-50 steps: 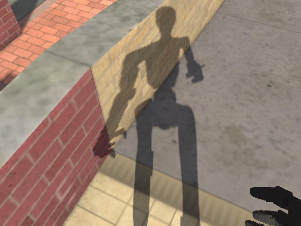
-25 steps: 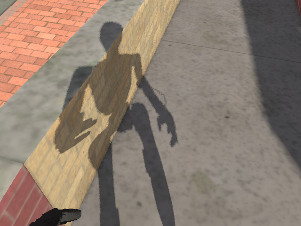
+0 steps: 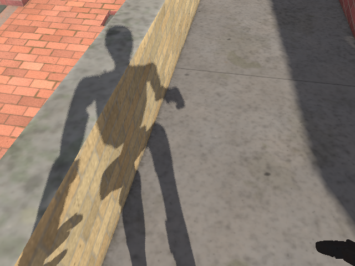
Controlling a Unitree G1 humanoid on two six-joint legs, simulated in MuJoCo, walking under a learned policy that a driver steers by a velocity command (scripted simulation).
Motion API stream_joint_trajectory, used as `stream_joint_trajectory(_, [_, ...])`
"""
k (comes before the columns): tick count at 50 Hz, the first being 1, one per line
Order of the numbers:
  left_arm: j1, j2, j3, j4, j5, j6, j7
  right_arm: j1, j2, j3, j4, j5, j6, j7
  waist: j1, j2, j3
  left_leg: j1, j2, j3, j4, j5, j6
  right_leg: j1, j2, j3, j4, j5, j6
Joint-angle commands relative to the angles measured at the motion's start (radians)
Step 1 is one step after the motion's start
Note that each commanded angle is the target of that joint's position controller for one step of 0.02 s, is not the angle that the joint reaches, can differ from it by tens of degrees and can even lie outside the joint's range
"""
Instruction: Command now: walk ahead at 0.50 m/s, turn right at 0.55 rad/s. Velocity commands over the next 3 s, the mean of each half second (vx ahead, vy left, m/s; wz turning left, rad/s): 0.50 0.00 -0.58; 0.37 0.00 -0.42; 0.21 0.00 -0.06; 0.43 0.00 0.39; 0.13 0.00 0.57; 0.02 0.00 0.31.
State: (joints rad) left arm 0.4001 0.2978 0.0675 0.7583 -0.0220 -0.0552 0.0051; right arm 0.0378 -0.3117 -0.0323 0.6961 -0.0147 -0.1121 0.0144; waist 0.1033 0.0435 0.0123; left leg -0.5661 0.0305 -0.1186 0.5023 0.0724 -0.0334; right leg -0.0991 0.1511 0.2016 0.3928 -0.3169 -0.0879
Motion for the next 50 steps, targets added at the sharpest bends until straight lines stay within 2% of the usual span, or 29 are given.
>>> stream_joint_trajectory(1, [0.003,0.147,0.046,-0.052,0.0,0.009,0.008,-0.046,-0.119,-0.037,-0.064,0.005,-0.025,-0.001,-0.039,-0.138,-0.002,0.116,-0.026,0.008,-0.038,-0.109,0.019,-0.018,-0.248,0.255,0.022,0.259,-0.114])
stream_joint_trajectory(3, [-0.014,0.123,0.039,-0.06,0.0,0.018,0.003,0.096,-0.16,-0.059,-0.026,0.005,-0.035,-0.008,-0.118,-0.14,-0.064,0.304,-0.015,0.024,-0.112,-0.119,0.067,-0.007,-0.202,0.242,0.181,0.336,-0.082])
stream_joint_trajectory(4, [-0.009,0.07,0.022,-0.071,0.001,0.012,-0.001,0.23,-0.203,-0.073,-0.013,-0.01,-0.041,-0.012,-0.176,-0.077,-0.199,0.561,0.122,-0.085,-0.062,-0.126,0.126,-0.117,-0.15,0.174,0.427,0.218,-0.047])
stream_joint_trajectory(5, [0.063,0.034,0.012,-0.089,-0.007,0.009,0.007,0.313,-0.248,-0.081,0.005,-0.022,-0.028,-0.017,-0.152,0.147,-0.265,0.807,0.296,-0.431,-0.134,-0.291,0.213,-0.421,-0.012,0.032,0.678,-0.198,0.015])
stream_joint_trajectory(6, [0.096,0.102,0.018,-0.101,0.003,-0.002,0.009,0.348,-0.206,-0.076,0.018,0.005,-0.016,-0.007,-0.151,0.242,-0.246,0.817,0.369,-0.602,-0.147,-0.327,0.245,-0.558,-0.068,0.032,0.81,-0.324,0.036])
stream_joint_trajectory(7, [0.111,0.108,0.018,-0.106,-0.015,-0.003,0.009,0.343,-0.191,-0.078,0.02,0.022,-0.004,-0.01,-0.148,0.203,-0.192,0.802,0.387,-0.656,-0.176,-0.435,0.285,-0.654,-0.086,0.009,0.91,-0.248,0.065])
stream_joint_trajectory(8, [0.055,0.132,0.025,-0.094,-0.021,0.004,0.015,0.295,-0.142,-0.072,0.016,0.027,0.005,-0.014,-0.152,0.084,-0.094,0.687,0.339,-0.534,-0.204,-0.511,0.259,-0.668,-0.142,-0.017,0.932,-0.147,0.079])
stream_joint_trajectory(9, [-0.011,0.135,0.03,-0.107,-0.013,0.004,0.018,0.237,-0.124,-0.066,0.01,0.017,0.012,-0.019,-0.144,0.034,-0.02,0.563,0.295,-0.427,-0.238,-0.473,0.23,-0.646,-0.171,-0.047,0.896,-0.077,0.082])
stream_joint_trajectory(11, [-0.046,0.106,0.03,-0.127,0.0,0.018,0.017,0.186,-0.092,-0.055,0.019,0.004,0.007,-0.024,-0.118,0.063,0.05,0.43,0.232,-0.249,-0.285,-0.235,0.213,-0.575,-0.217,-0.045,0.779,-0.014,0.086])
stream_joint_trajectory(13, [-0.079,0.066,0.022,-0.155,0.004,0.02,0.013,0.211,-0.099,-0.064,0.051,0.012,-0.006,-0.021,-0.124,0.086,0.038,0.443,0.225,-0.14,-0.303,-0.063,0.219,-0.582,-0.241,-0.079,0.691,0.017,0.082])
stream_joint_trajectory(16, [-0.139,0.033,0.01,-0.186,0.007,0.001,0.001,0.249,-0.136,-0.082,0.091,0.018,-0.016,-0.025,-0.132,0.042,0.012,0.491,0.232,-0.019,-0.299,0.216,0.225,-0.61,-0.253,-0.085,0.541,0.181,0.073])
stream_joint_trajectory(18, [-0.177,0.018,0.007,-0.185,0.001,-0.009,-0.011,0.247,-0.135,-0.082,0.101,0.013,-0.015,-0.029,-0.139,0.043,0.0,0.475,0.192,0.088,-0.289,0.234,0.194,-0.55,-0.241,-0.128,0.419,0.349,0.069])
stream_joint_trajectory(20, [-0.24,0.006,0.002,-0.194,-0.004,-0.011,-0.026,0.255,-0.125,-0.078,0.11,0.025,-0.01,-0.035,-0.158,0.037,0.017,0.433,0.16,0.162,-0.279,0.175,0.171,-0.476,-0.217,-0.161,0.304,0.496,0.064])
stream_joint_trajectory(26, [-0.388,0.033,0.013,-0.269,-0.007,-0.018,-0.067,0.321,-0.179,-0.102,0.131,0.052,0.032,-0.031,-0.169,-0.001,0.09,0.581,0.24,0.184,-0.194,0.189,0.143,-0.507,-0.201,-0.178,0.15,0.367,-0.005])
stream_joint_trajectory(28, [-0.312,0.078,0.037,-0.261,0.0,-0.021,-0.072,0.33,-0.203,-0.11,0.127,0.047,0.045,-0.04,-0.12,-0.005,0.024,0.632,0.234,0.211,-0.028,0.423,0.127,-0.392,-0.154,-0.22,0.136,0.278,-0.04])
stream_joint_trajectory(29, [-0.205,0.105,0.055,-0.233,0.004,-0.019,-0.066,0.324,-0.208,-0.111,0.12,0.044,0.05,-0.042,-0.062,-0.016,-0.039,0.609,0.216,0.238,0.123,0.5,0.113,-0.251,-0.118,-0.248,0.116,0.286,-0.063])
stream_joint_trajectory(30, [-0.063,0.137,0.077,-0.198,0.002,-0.017,-0.05,0.306,-0.197,-0.107,0.108,0.041,0.05,-0.041,0.021,-0.048,-0.085,0.451,0.18,0.269,0.348,0.438,0.08,-0.02,-0.126,-0.22,0.083,0.365,-0.102])
stream_joint_trajectory(31, [0.025,0.222,0.087,-0.174,0.0,-0.01,-0.031,0.339,-0.098,-0.081,0.067,-0.009,0.033,-0.033,0.0,-0.273,-0.158,0.144,0.076,0.283,0.713,-0.289,0.046,0.264,-0.314,0.029,0.17,0.63,-0.171])
stream_joint_trajectory(32, [-0.021,0.255,0.073,-0.22,0.008,-0.014,-0.04,0.433,-0.062,-0.055,0.032,-0.021,-0.002,-0.02,-0.086,-0.395,-0.297,-0.138,-0.057,0.136,0.938,-0.74,0.015,0.464,-0.473,0.488,0.101,0.625,-0.332])
stream_joint_trajectory(33, [0.05,0.244,0.079,-0.213,0.0,-0.013,-0.047,0.352,-0.146,-0.07,0.003,0.021,-0.028,-0.014,-0.005,-0.267,-0.382,-0.216,-0.035,0.022,0.939,-0.724,0.015,0.525,-0.475,0.556,0.026,0.5,-0.381])
stream_joint_trajectory(34, [0.033,0.213,0.077,-0.176,-0.005,-0.01,-0.045,0.247,-0.13,-0.064,-0.027,0.052,-0.03,-0.016,-0.007,-0.196,-0.28,-0.304,-0.003,0.022,0.886,-0.617,0.014,0.446,-0.434,0.493,-0.03,0.258,-0.344])
stream_joint_trajectory(35, [-0.067,0.164,0.061,-0.193,-0.008,-0.014,-0.045,0.235,-0.134,-0.064,-0.005,0.04,-0.023,-0.027,-0.049,-0.079,-0.172,-0.256,0.047,0.023,0.784,-0.519,0.015,0.264,-0.396,0.398,-0.045,0.262,-0.286])
stream_joint_trajectory(36, [-0.162,0.129,0.047,-0.215,0.005,-0.016,-0.045,0.243,-0.139,-0.07,0.017,0.017,-0.008,-0.035,-0.094,-0.06,-0.099,-0.175,0.072,0.029,0.708,-0.484,0.004,0.093,-0.372,0.316,-0.044,0.467,-0.259])
stream_joint_trajectory(38, [-0.214,0.091,0.035,-0.207,0.02,-0.022,-0.044,0.282,-0.127,-0.073,0.042,-0.012,0.018,-0.039,-0.138,-0.073,-0.063,-0.045,0.093,0.048,0.581,-0.451,-0.017,-0.087,-0.324,0.167,-0.029,0.856,-0.224])
stream_joint_trajectory(40, [-0.199,0.095,0.038,-0.17,0.027,-0.029,-0.028,0.284,-0.077,-0.058,0.046,-0.015,0.008,-0.039,-0.135,-0.078,-0.089,0.023,0.07,0.079,0.437,-0.283,-0.019,-0.163,-0.281,0.067,-0.015,1.018,-0.207])
stream_joint_trajectory(43, [-0.169,0.09,0.034,-0.119,0.015,-0.015,0.009,0.225,-0.031,-0.04,0.042,-0.021,-0.021,-0.017,-0.104,-0.092,-0.123,0.167,-0.002,0.109,0.195,0.114,0.006,-0.239,-0.199,-0.041,0.004,0.885,-0.15])
stream_joint_trajectory(46, [-0.098,0.055,0.022,-0.063,0.006,-0.008,0.024,0.122,-0.038,-0.042,-0.001,-0.014,-0.026,0.0,-0.055,-0.091,-0.086,0.197,-0.04,0.102,0.052,0.248,0.014,-0.237,-0.184,-0.018,0.05,0.685,-0.11])
stream_joint_trajectory(48, [-0.08,0.042,0.017,-0.041,0.017,0.0,0.031,0.108,-0.044,-0.045,-0.022,-0.013,-0.023,0.002,-0.062,-0.101,-0.064,0.194,-0.04,0.08,0.012,0.211,0.019,-0.219,-0.206,0.023,0.128,0.611,-0.112])
stream_joint_trajectory(50, [-0.091,0.017,0.007,-0.035,0.022,0.004,0.034,0.188,-0.039,-0.045,-0.006,-0.01,-0.026,0.002,-0.112,-0.091,-0.06,0.239,-0.034,0.08,-0.055,0.192,0.044,-0.203,-0.209,0.045,0.264,0.595,-0.102])
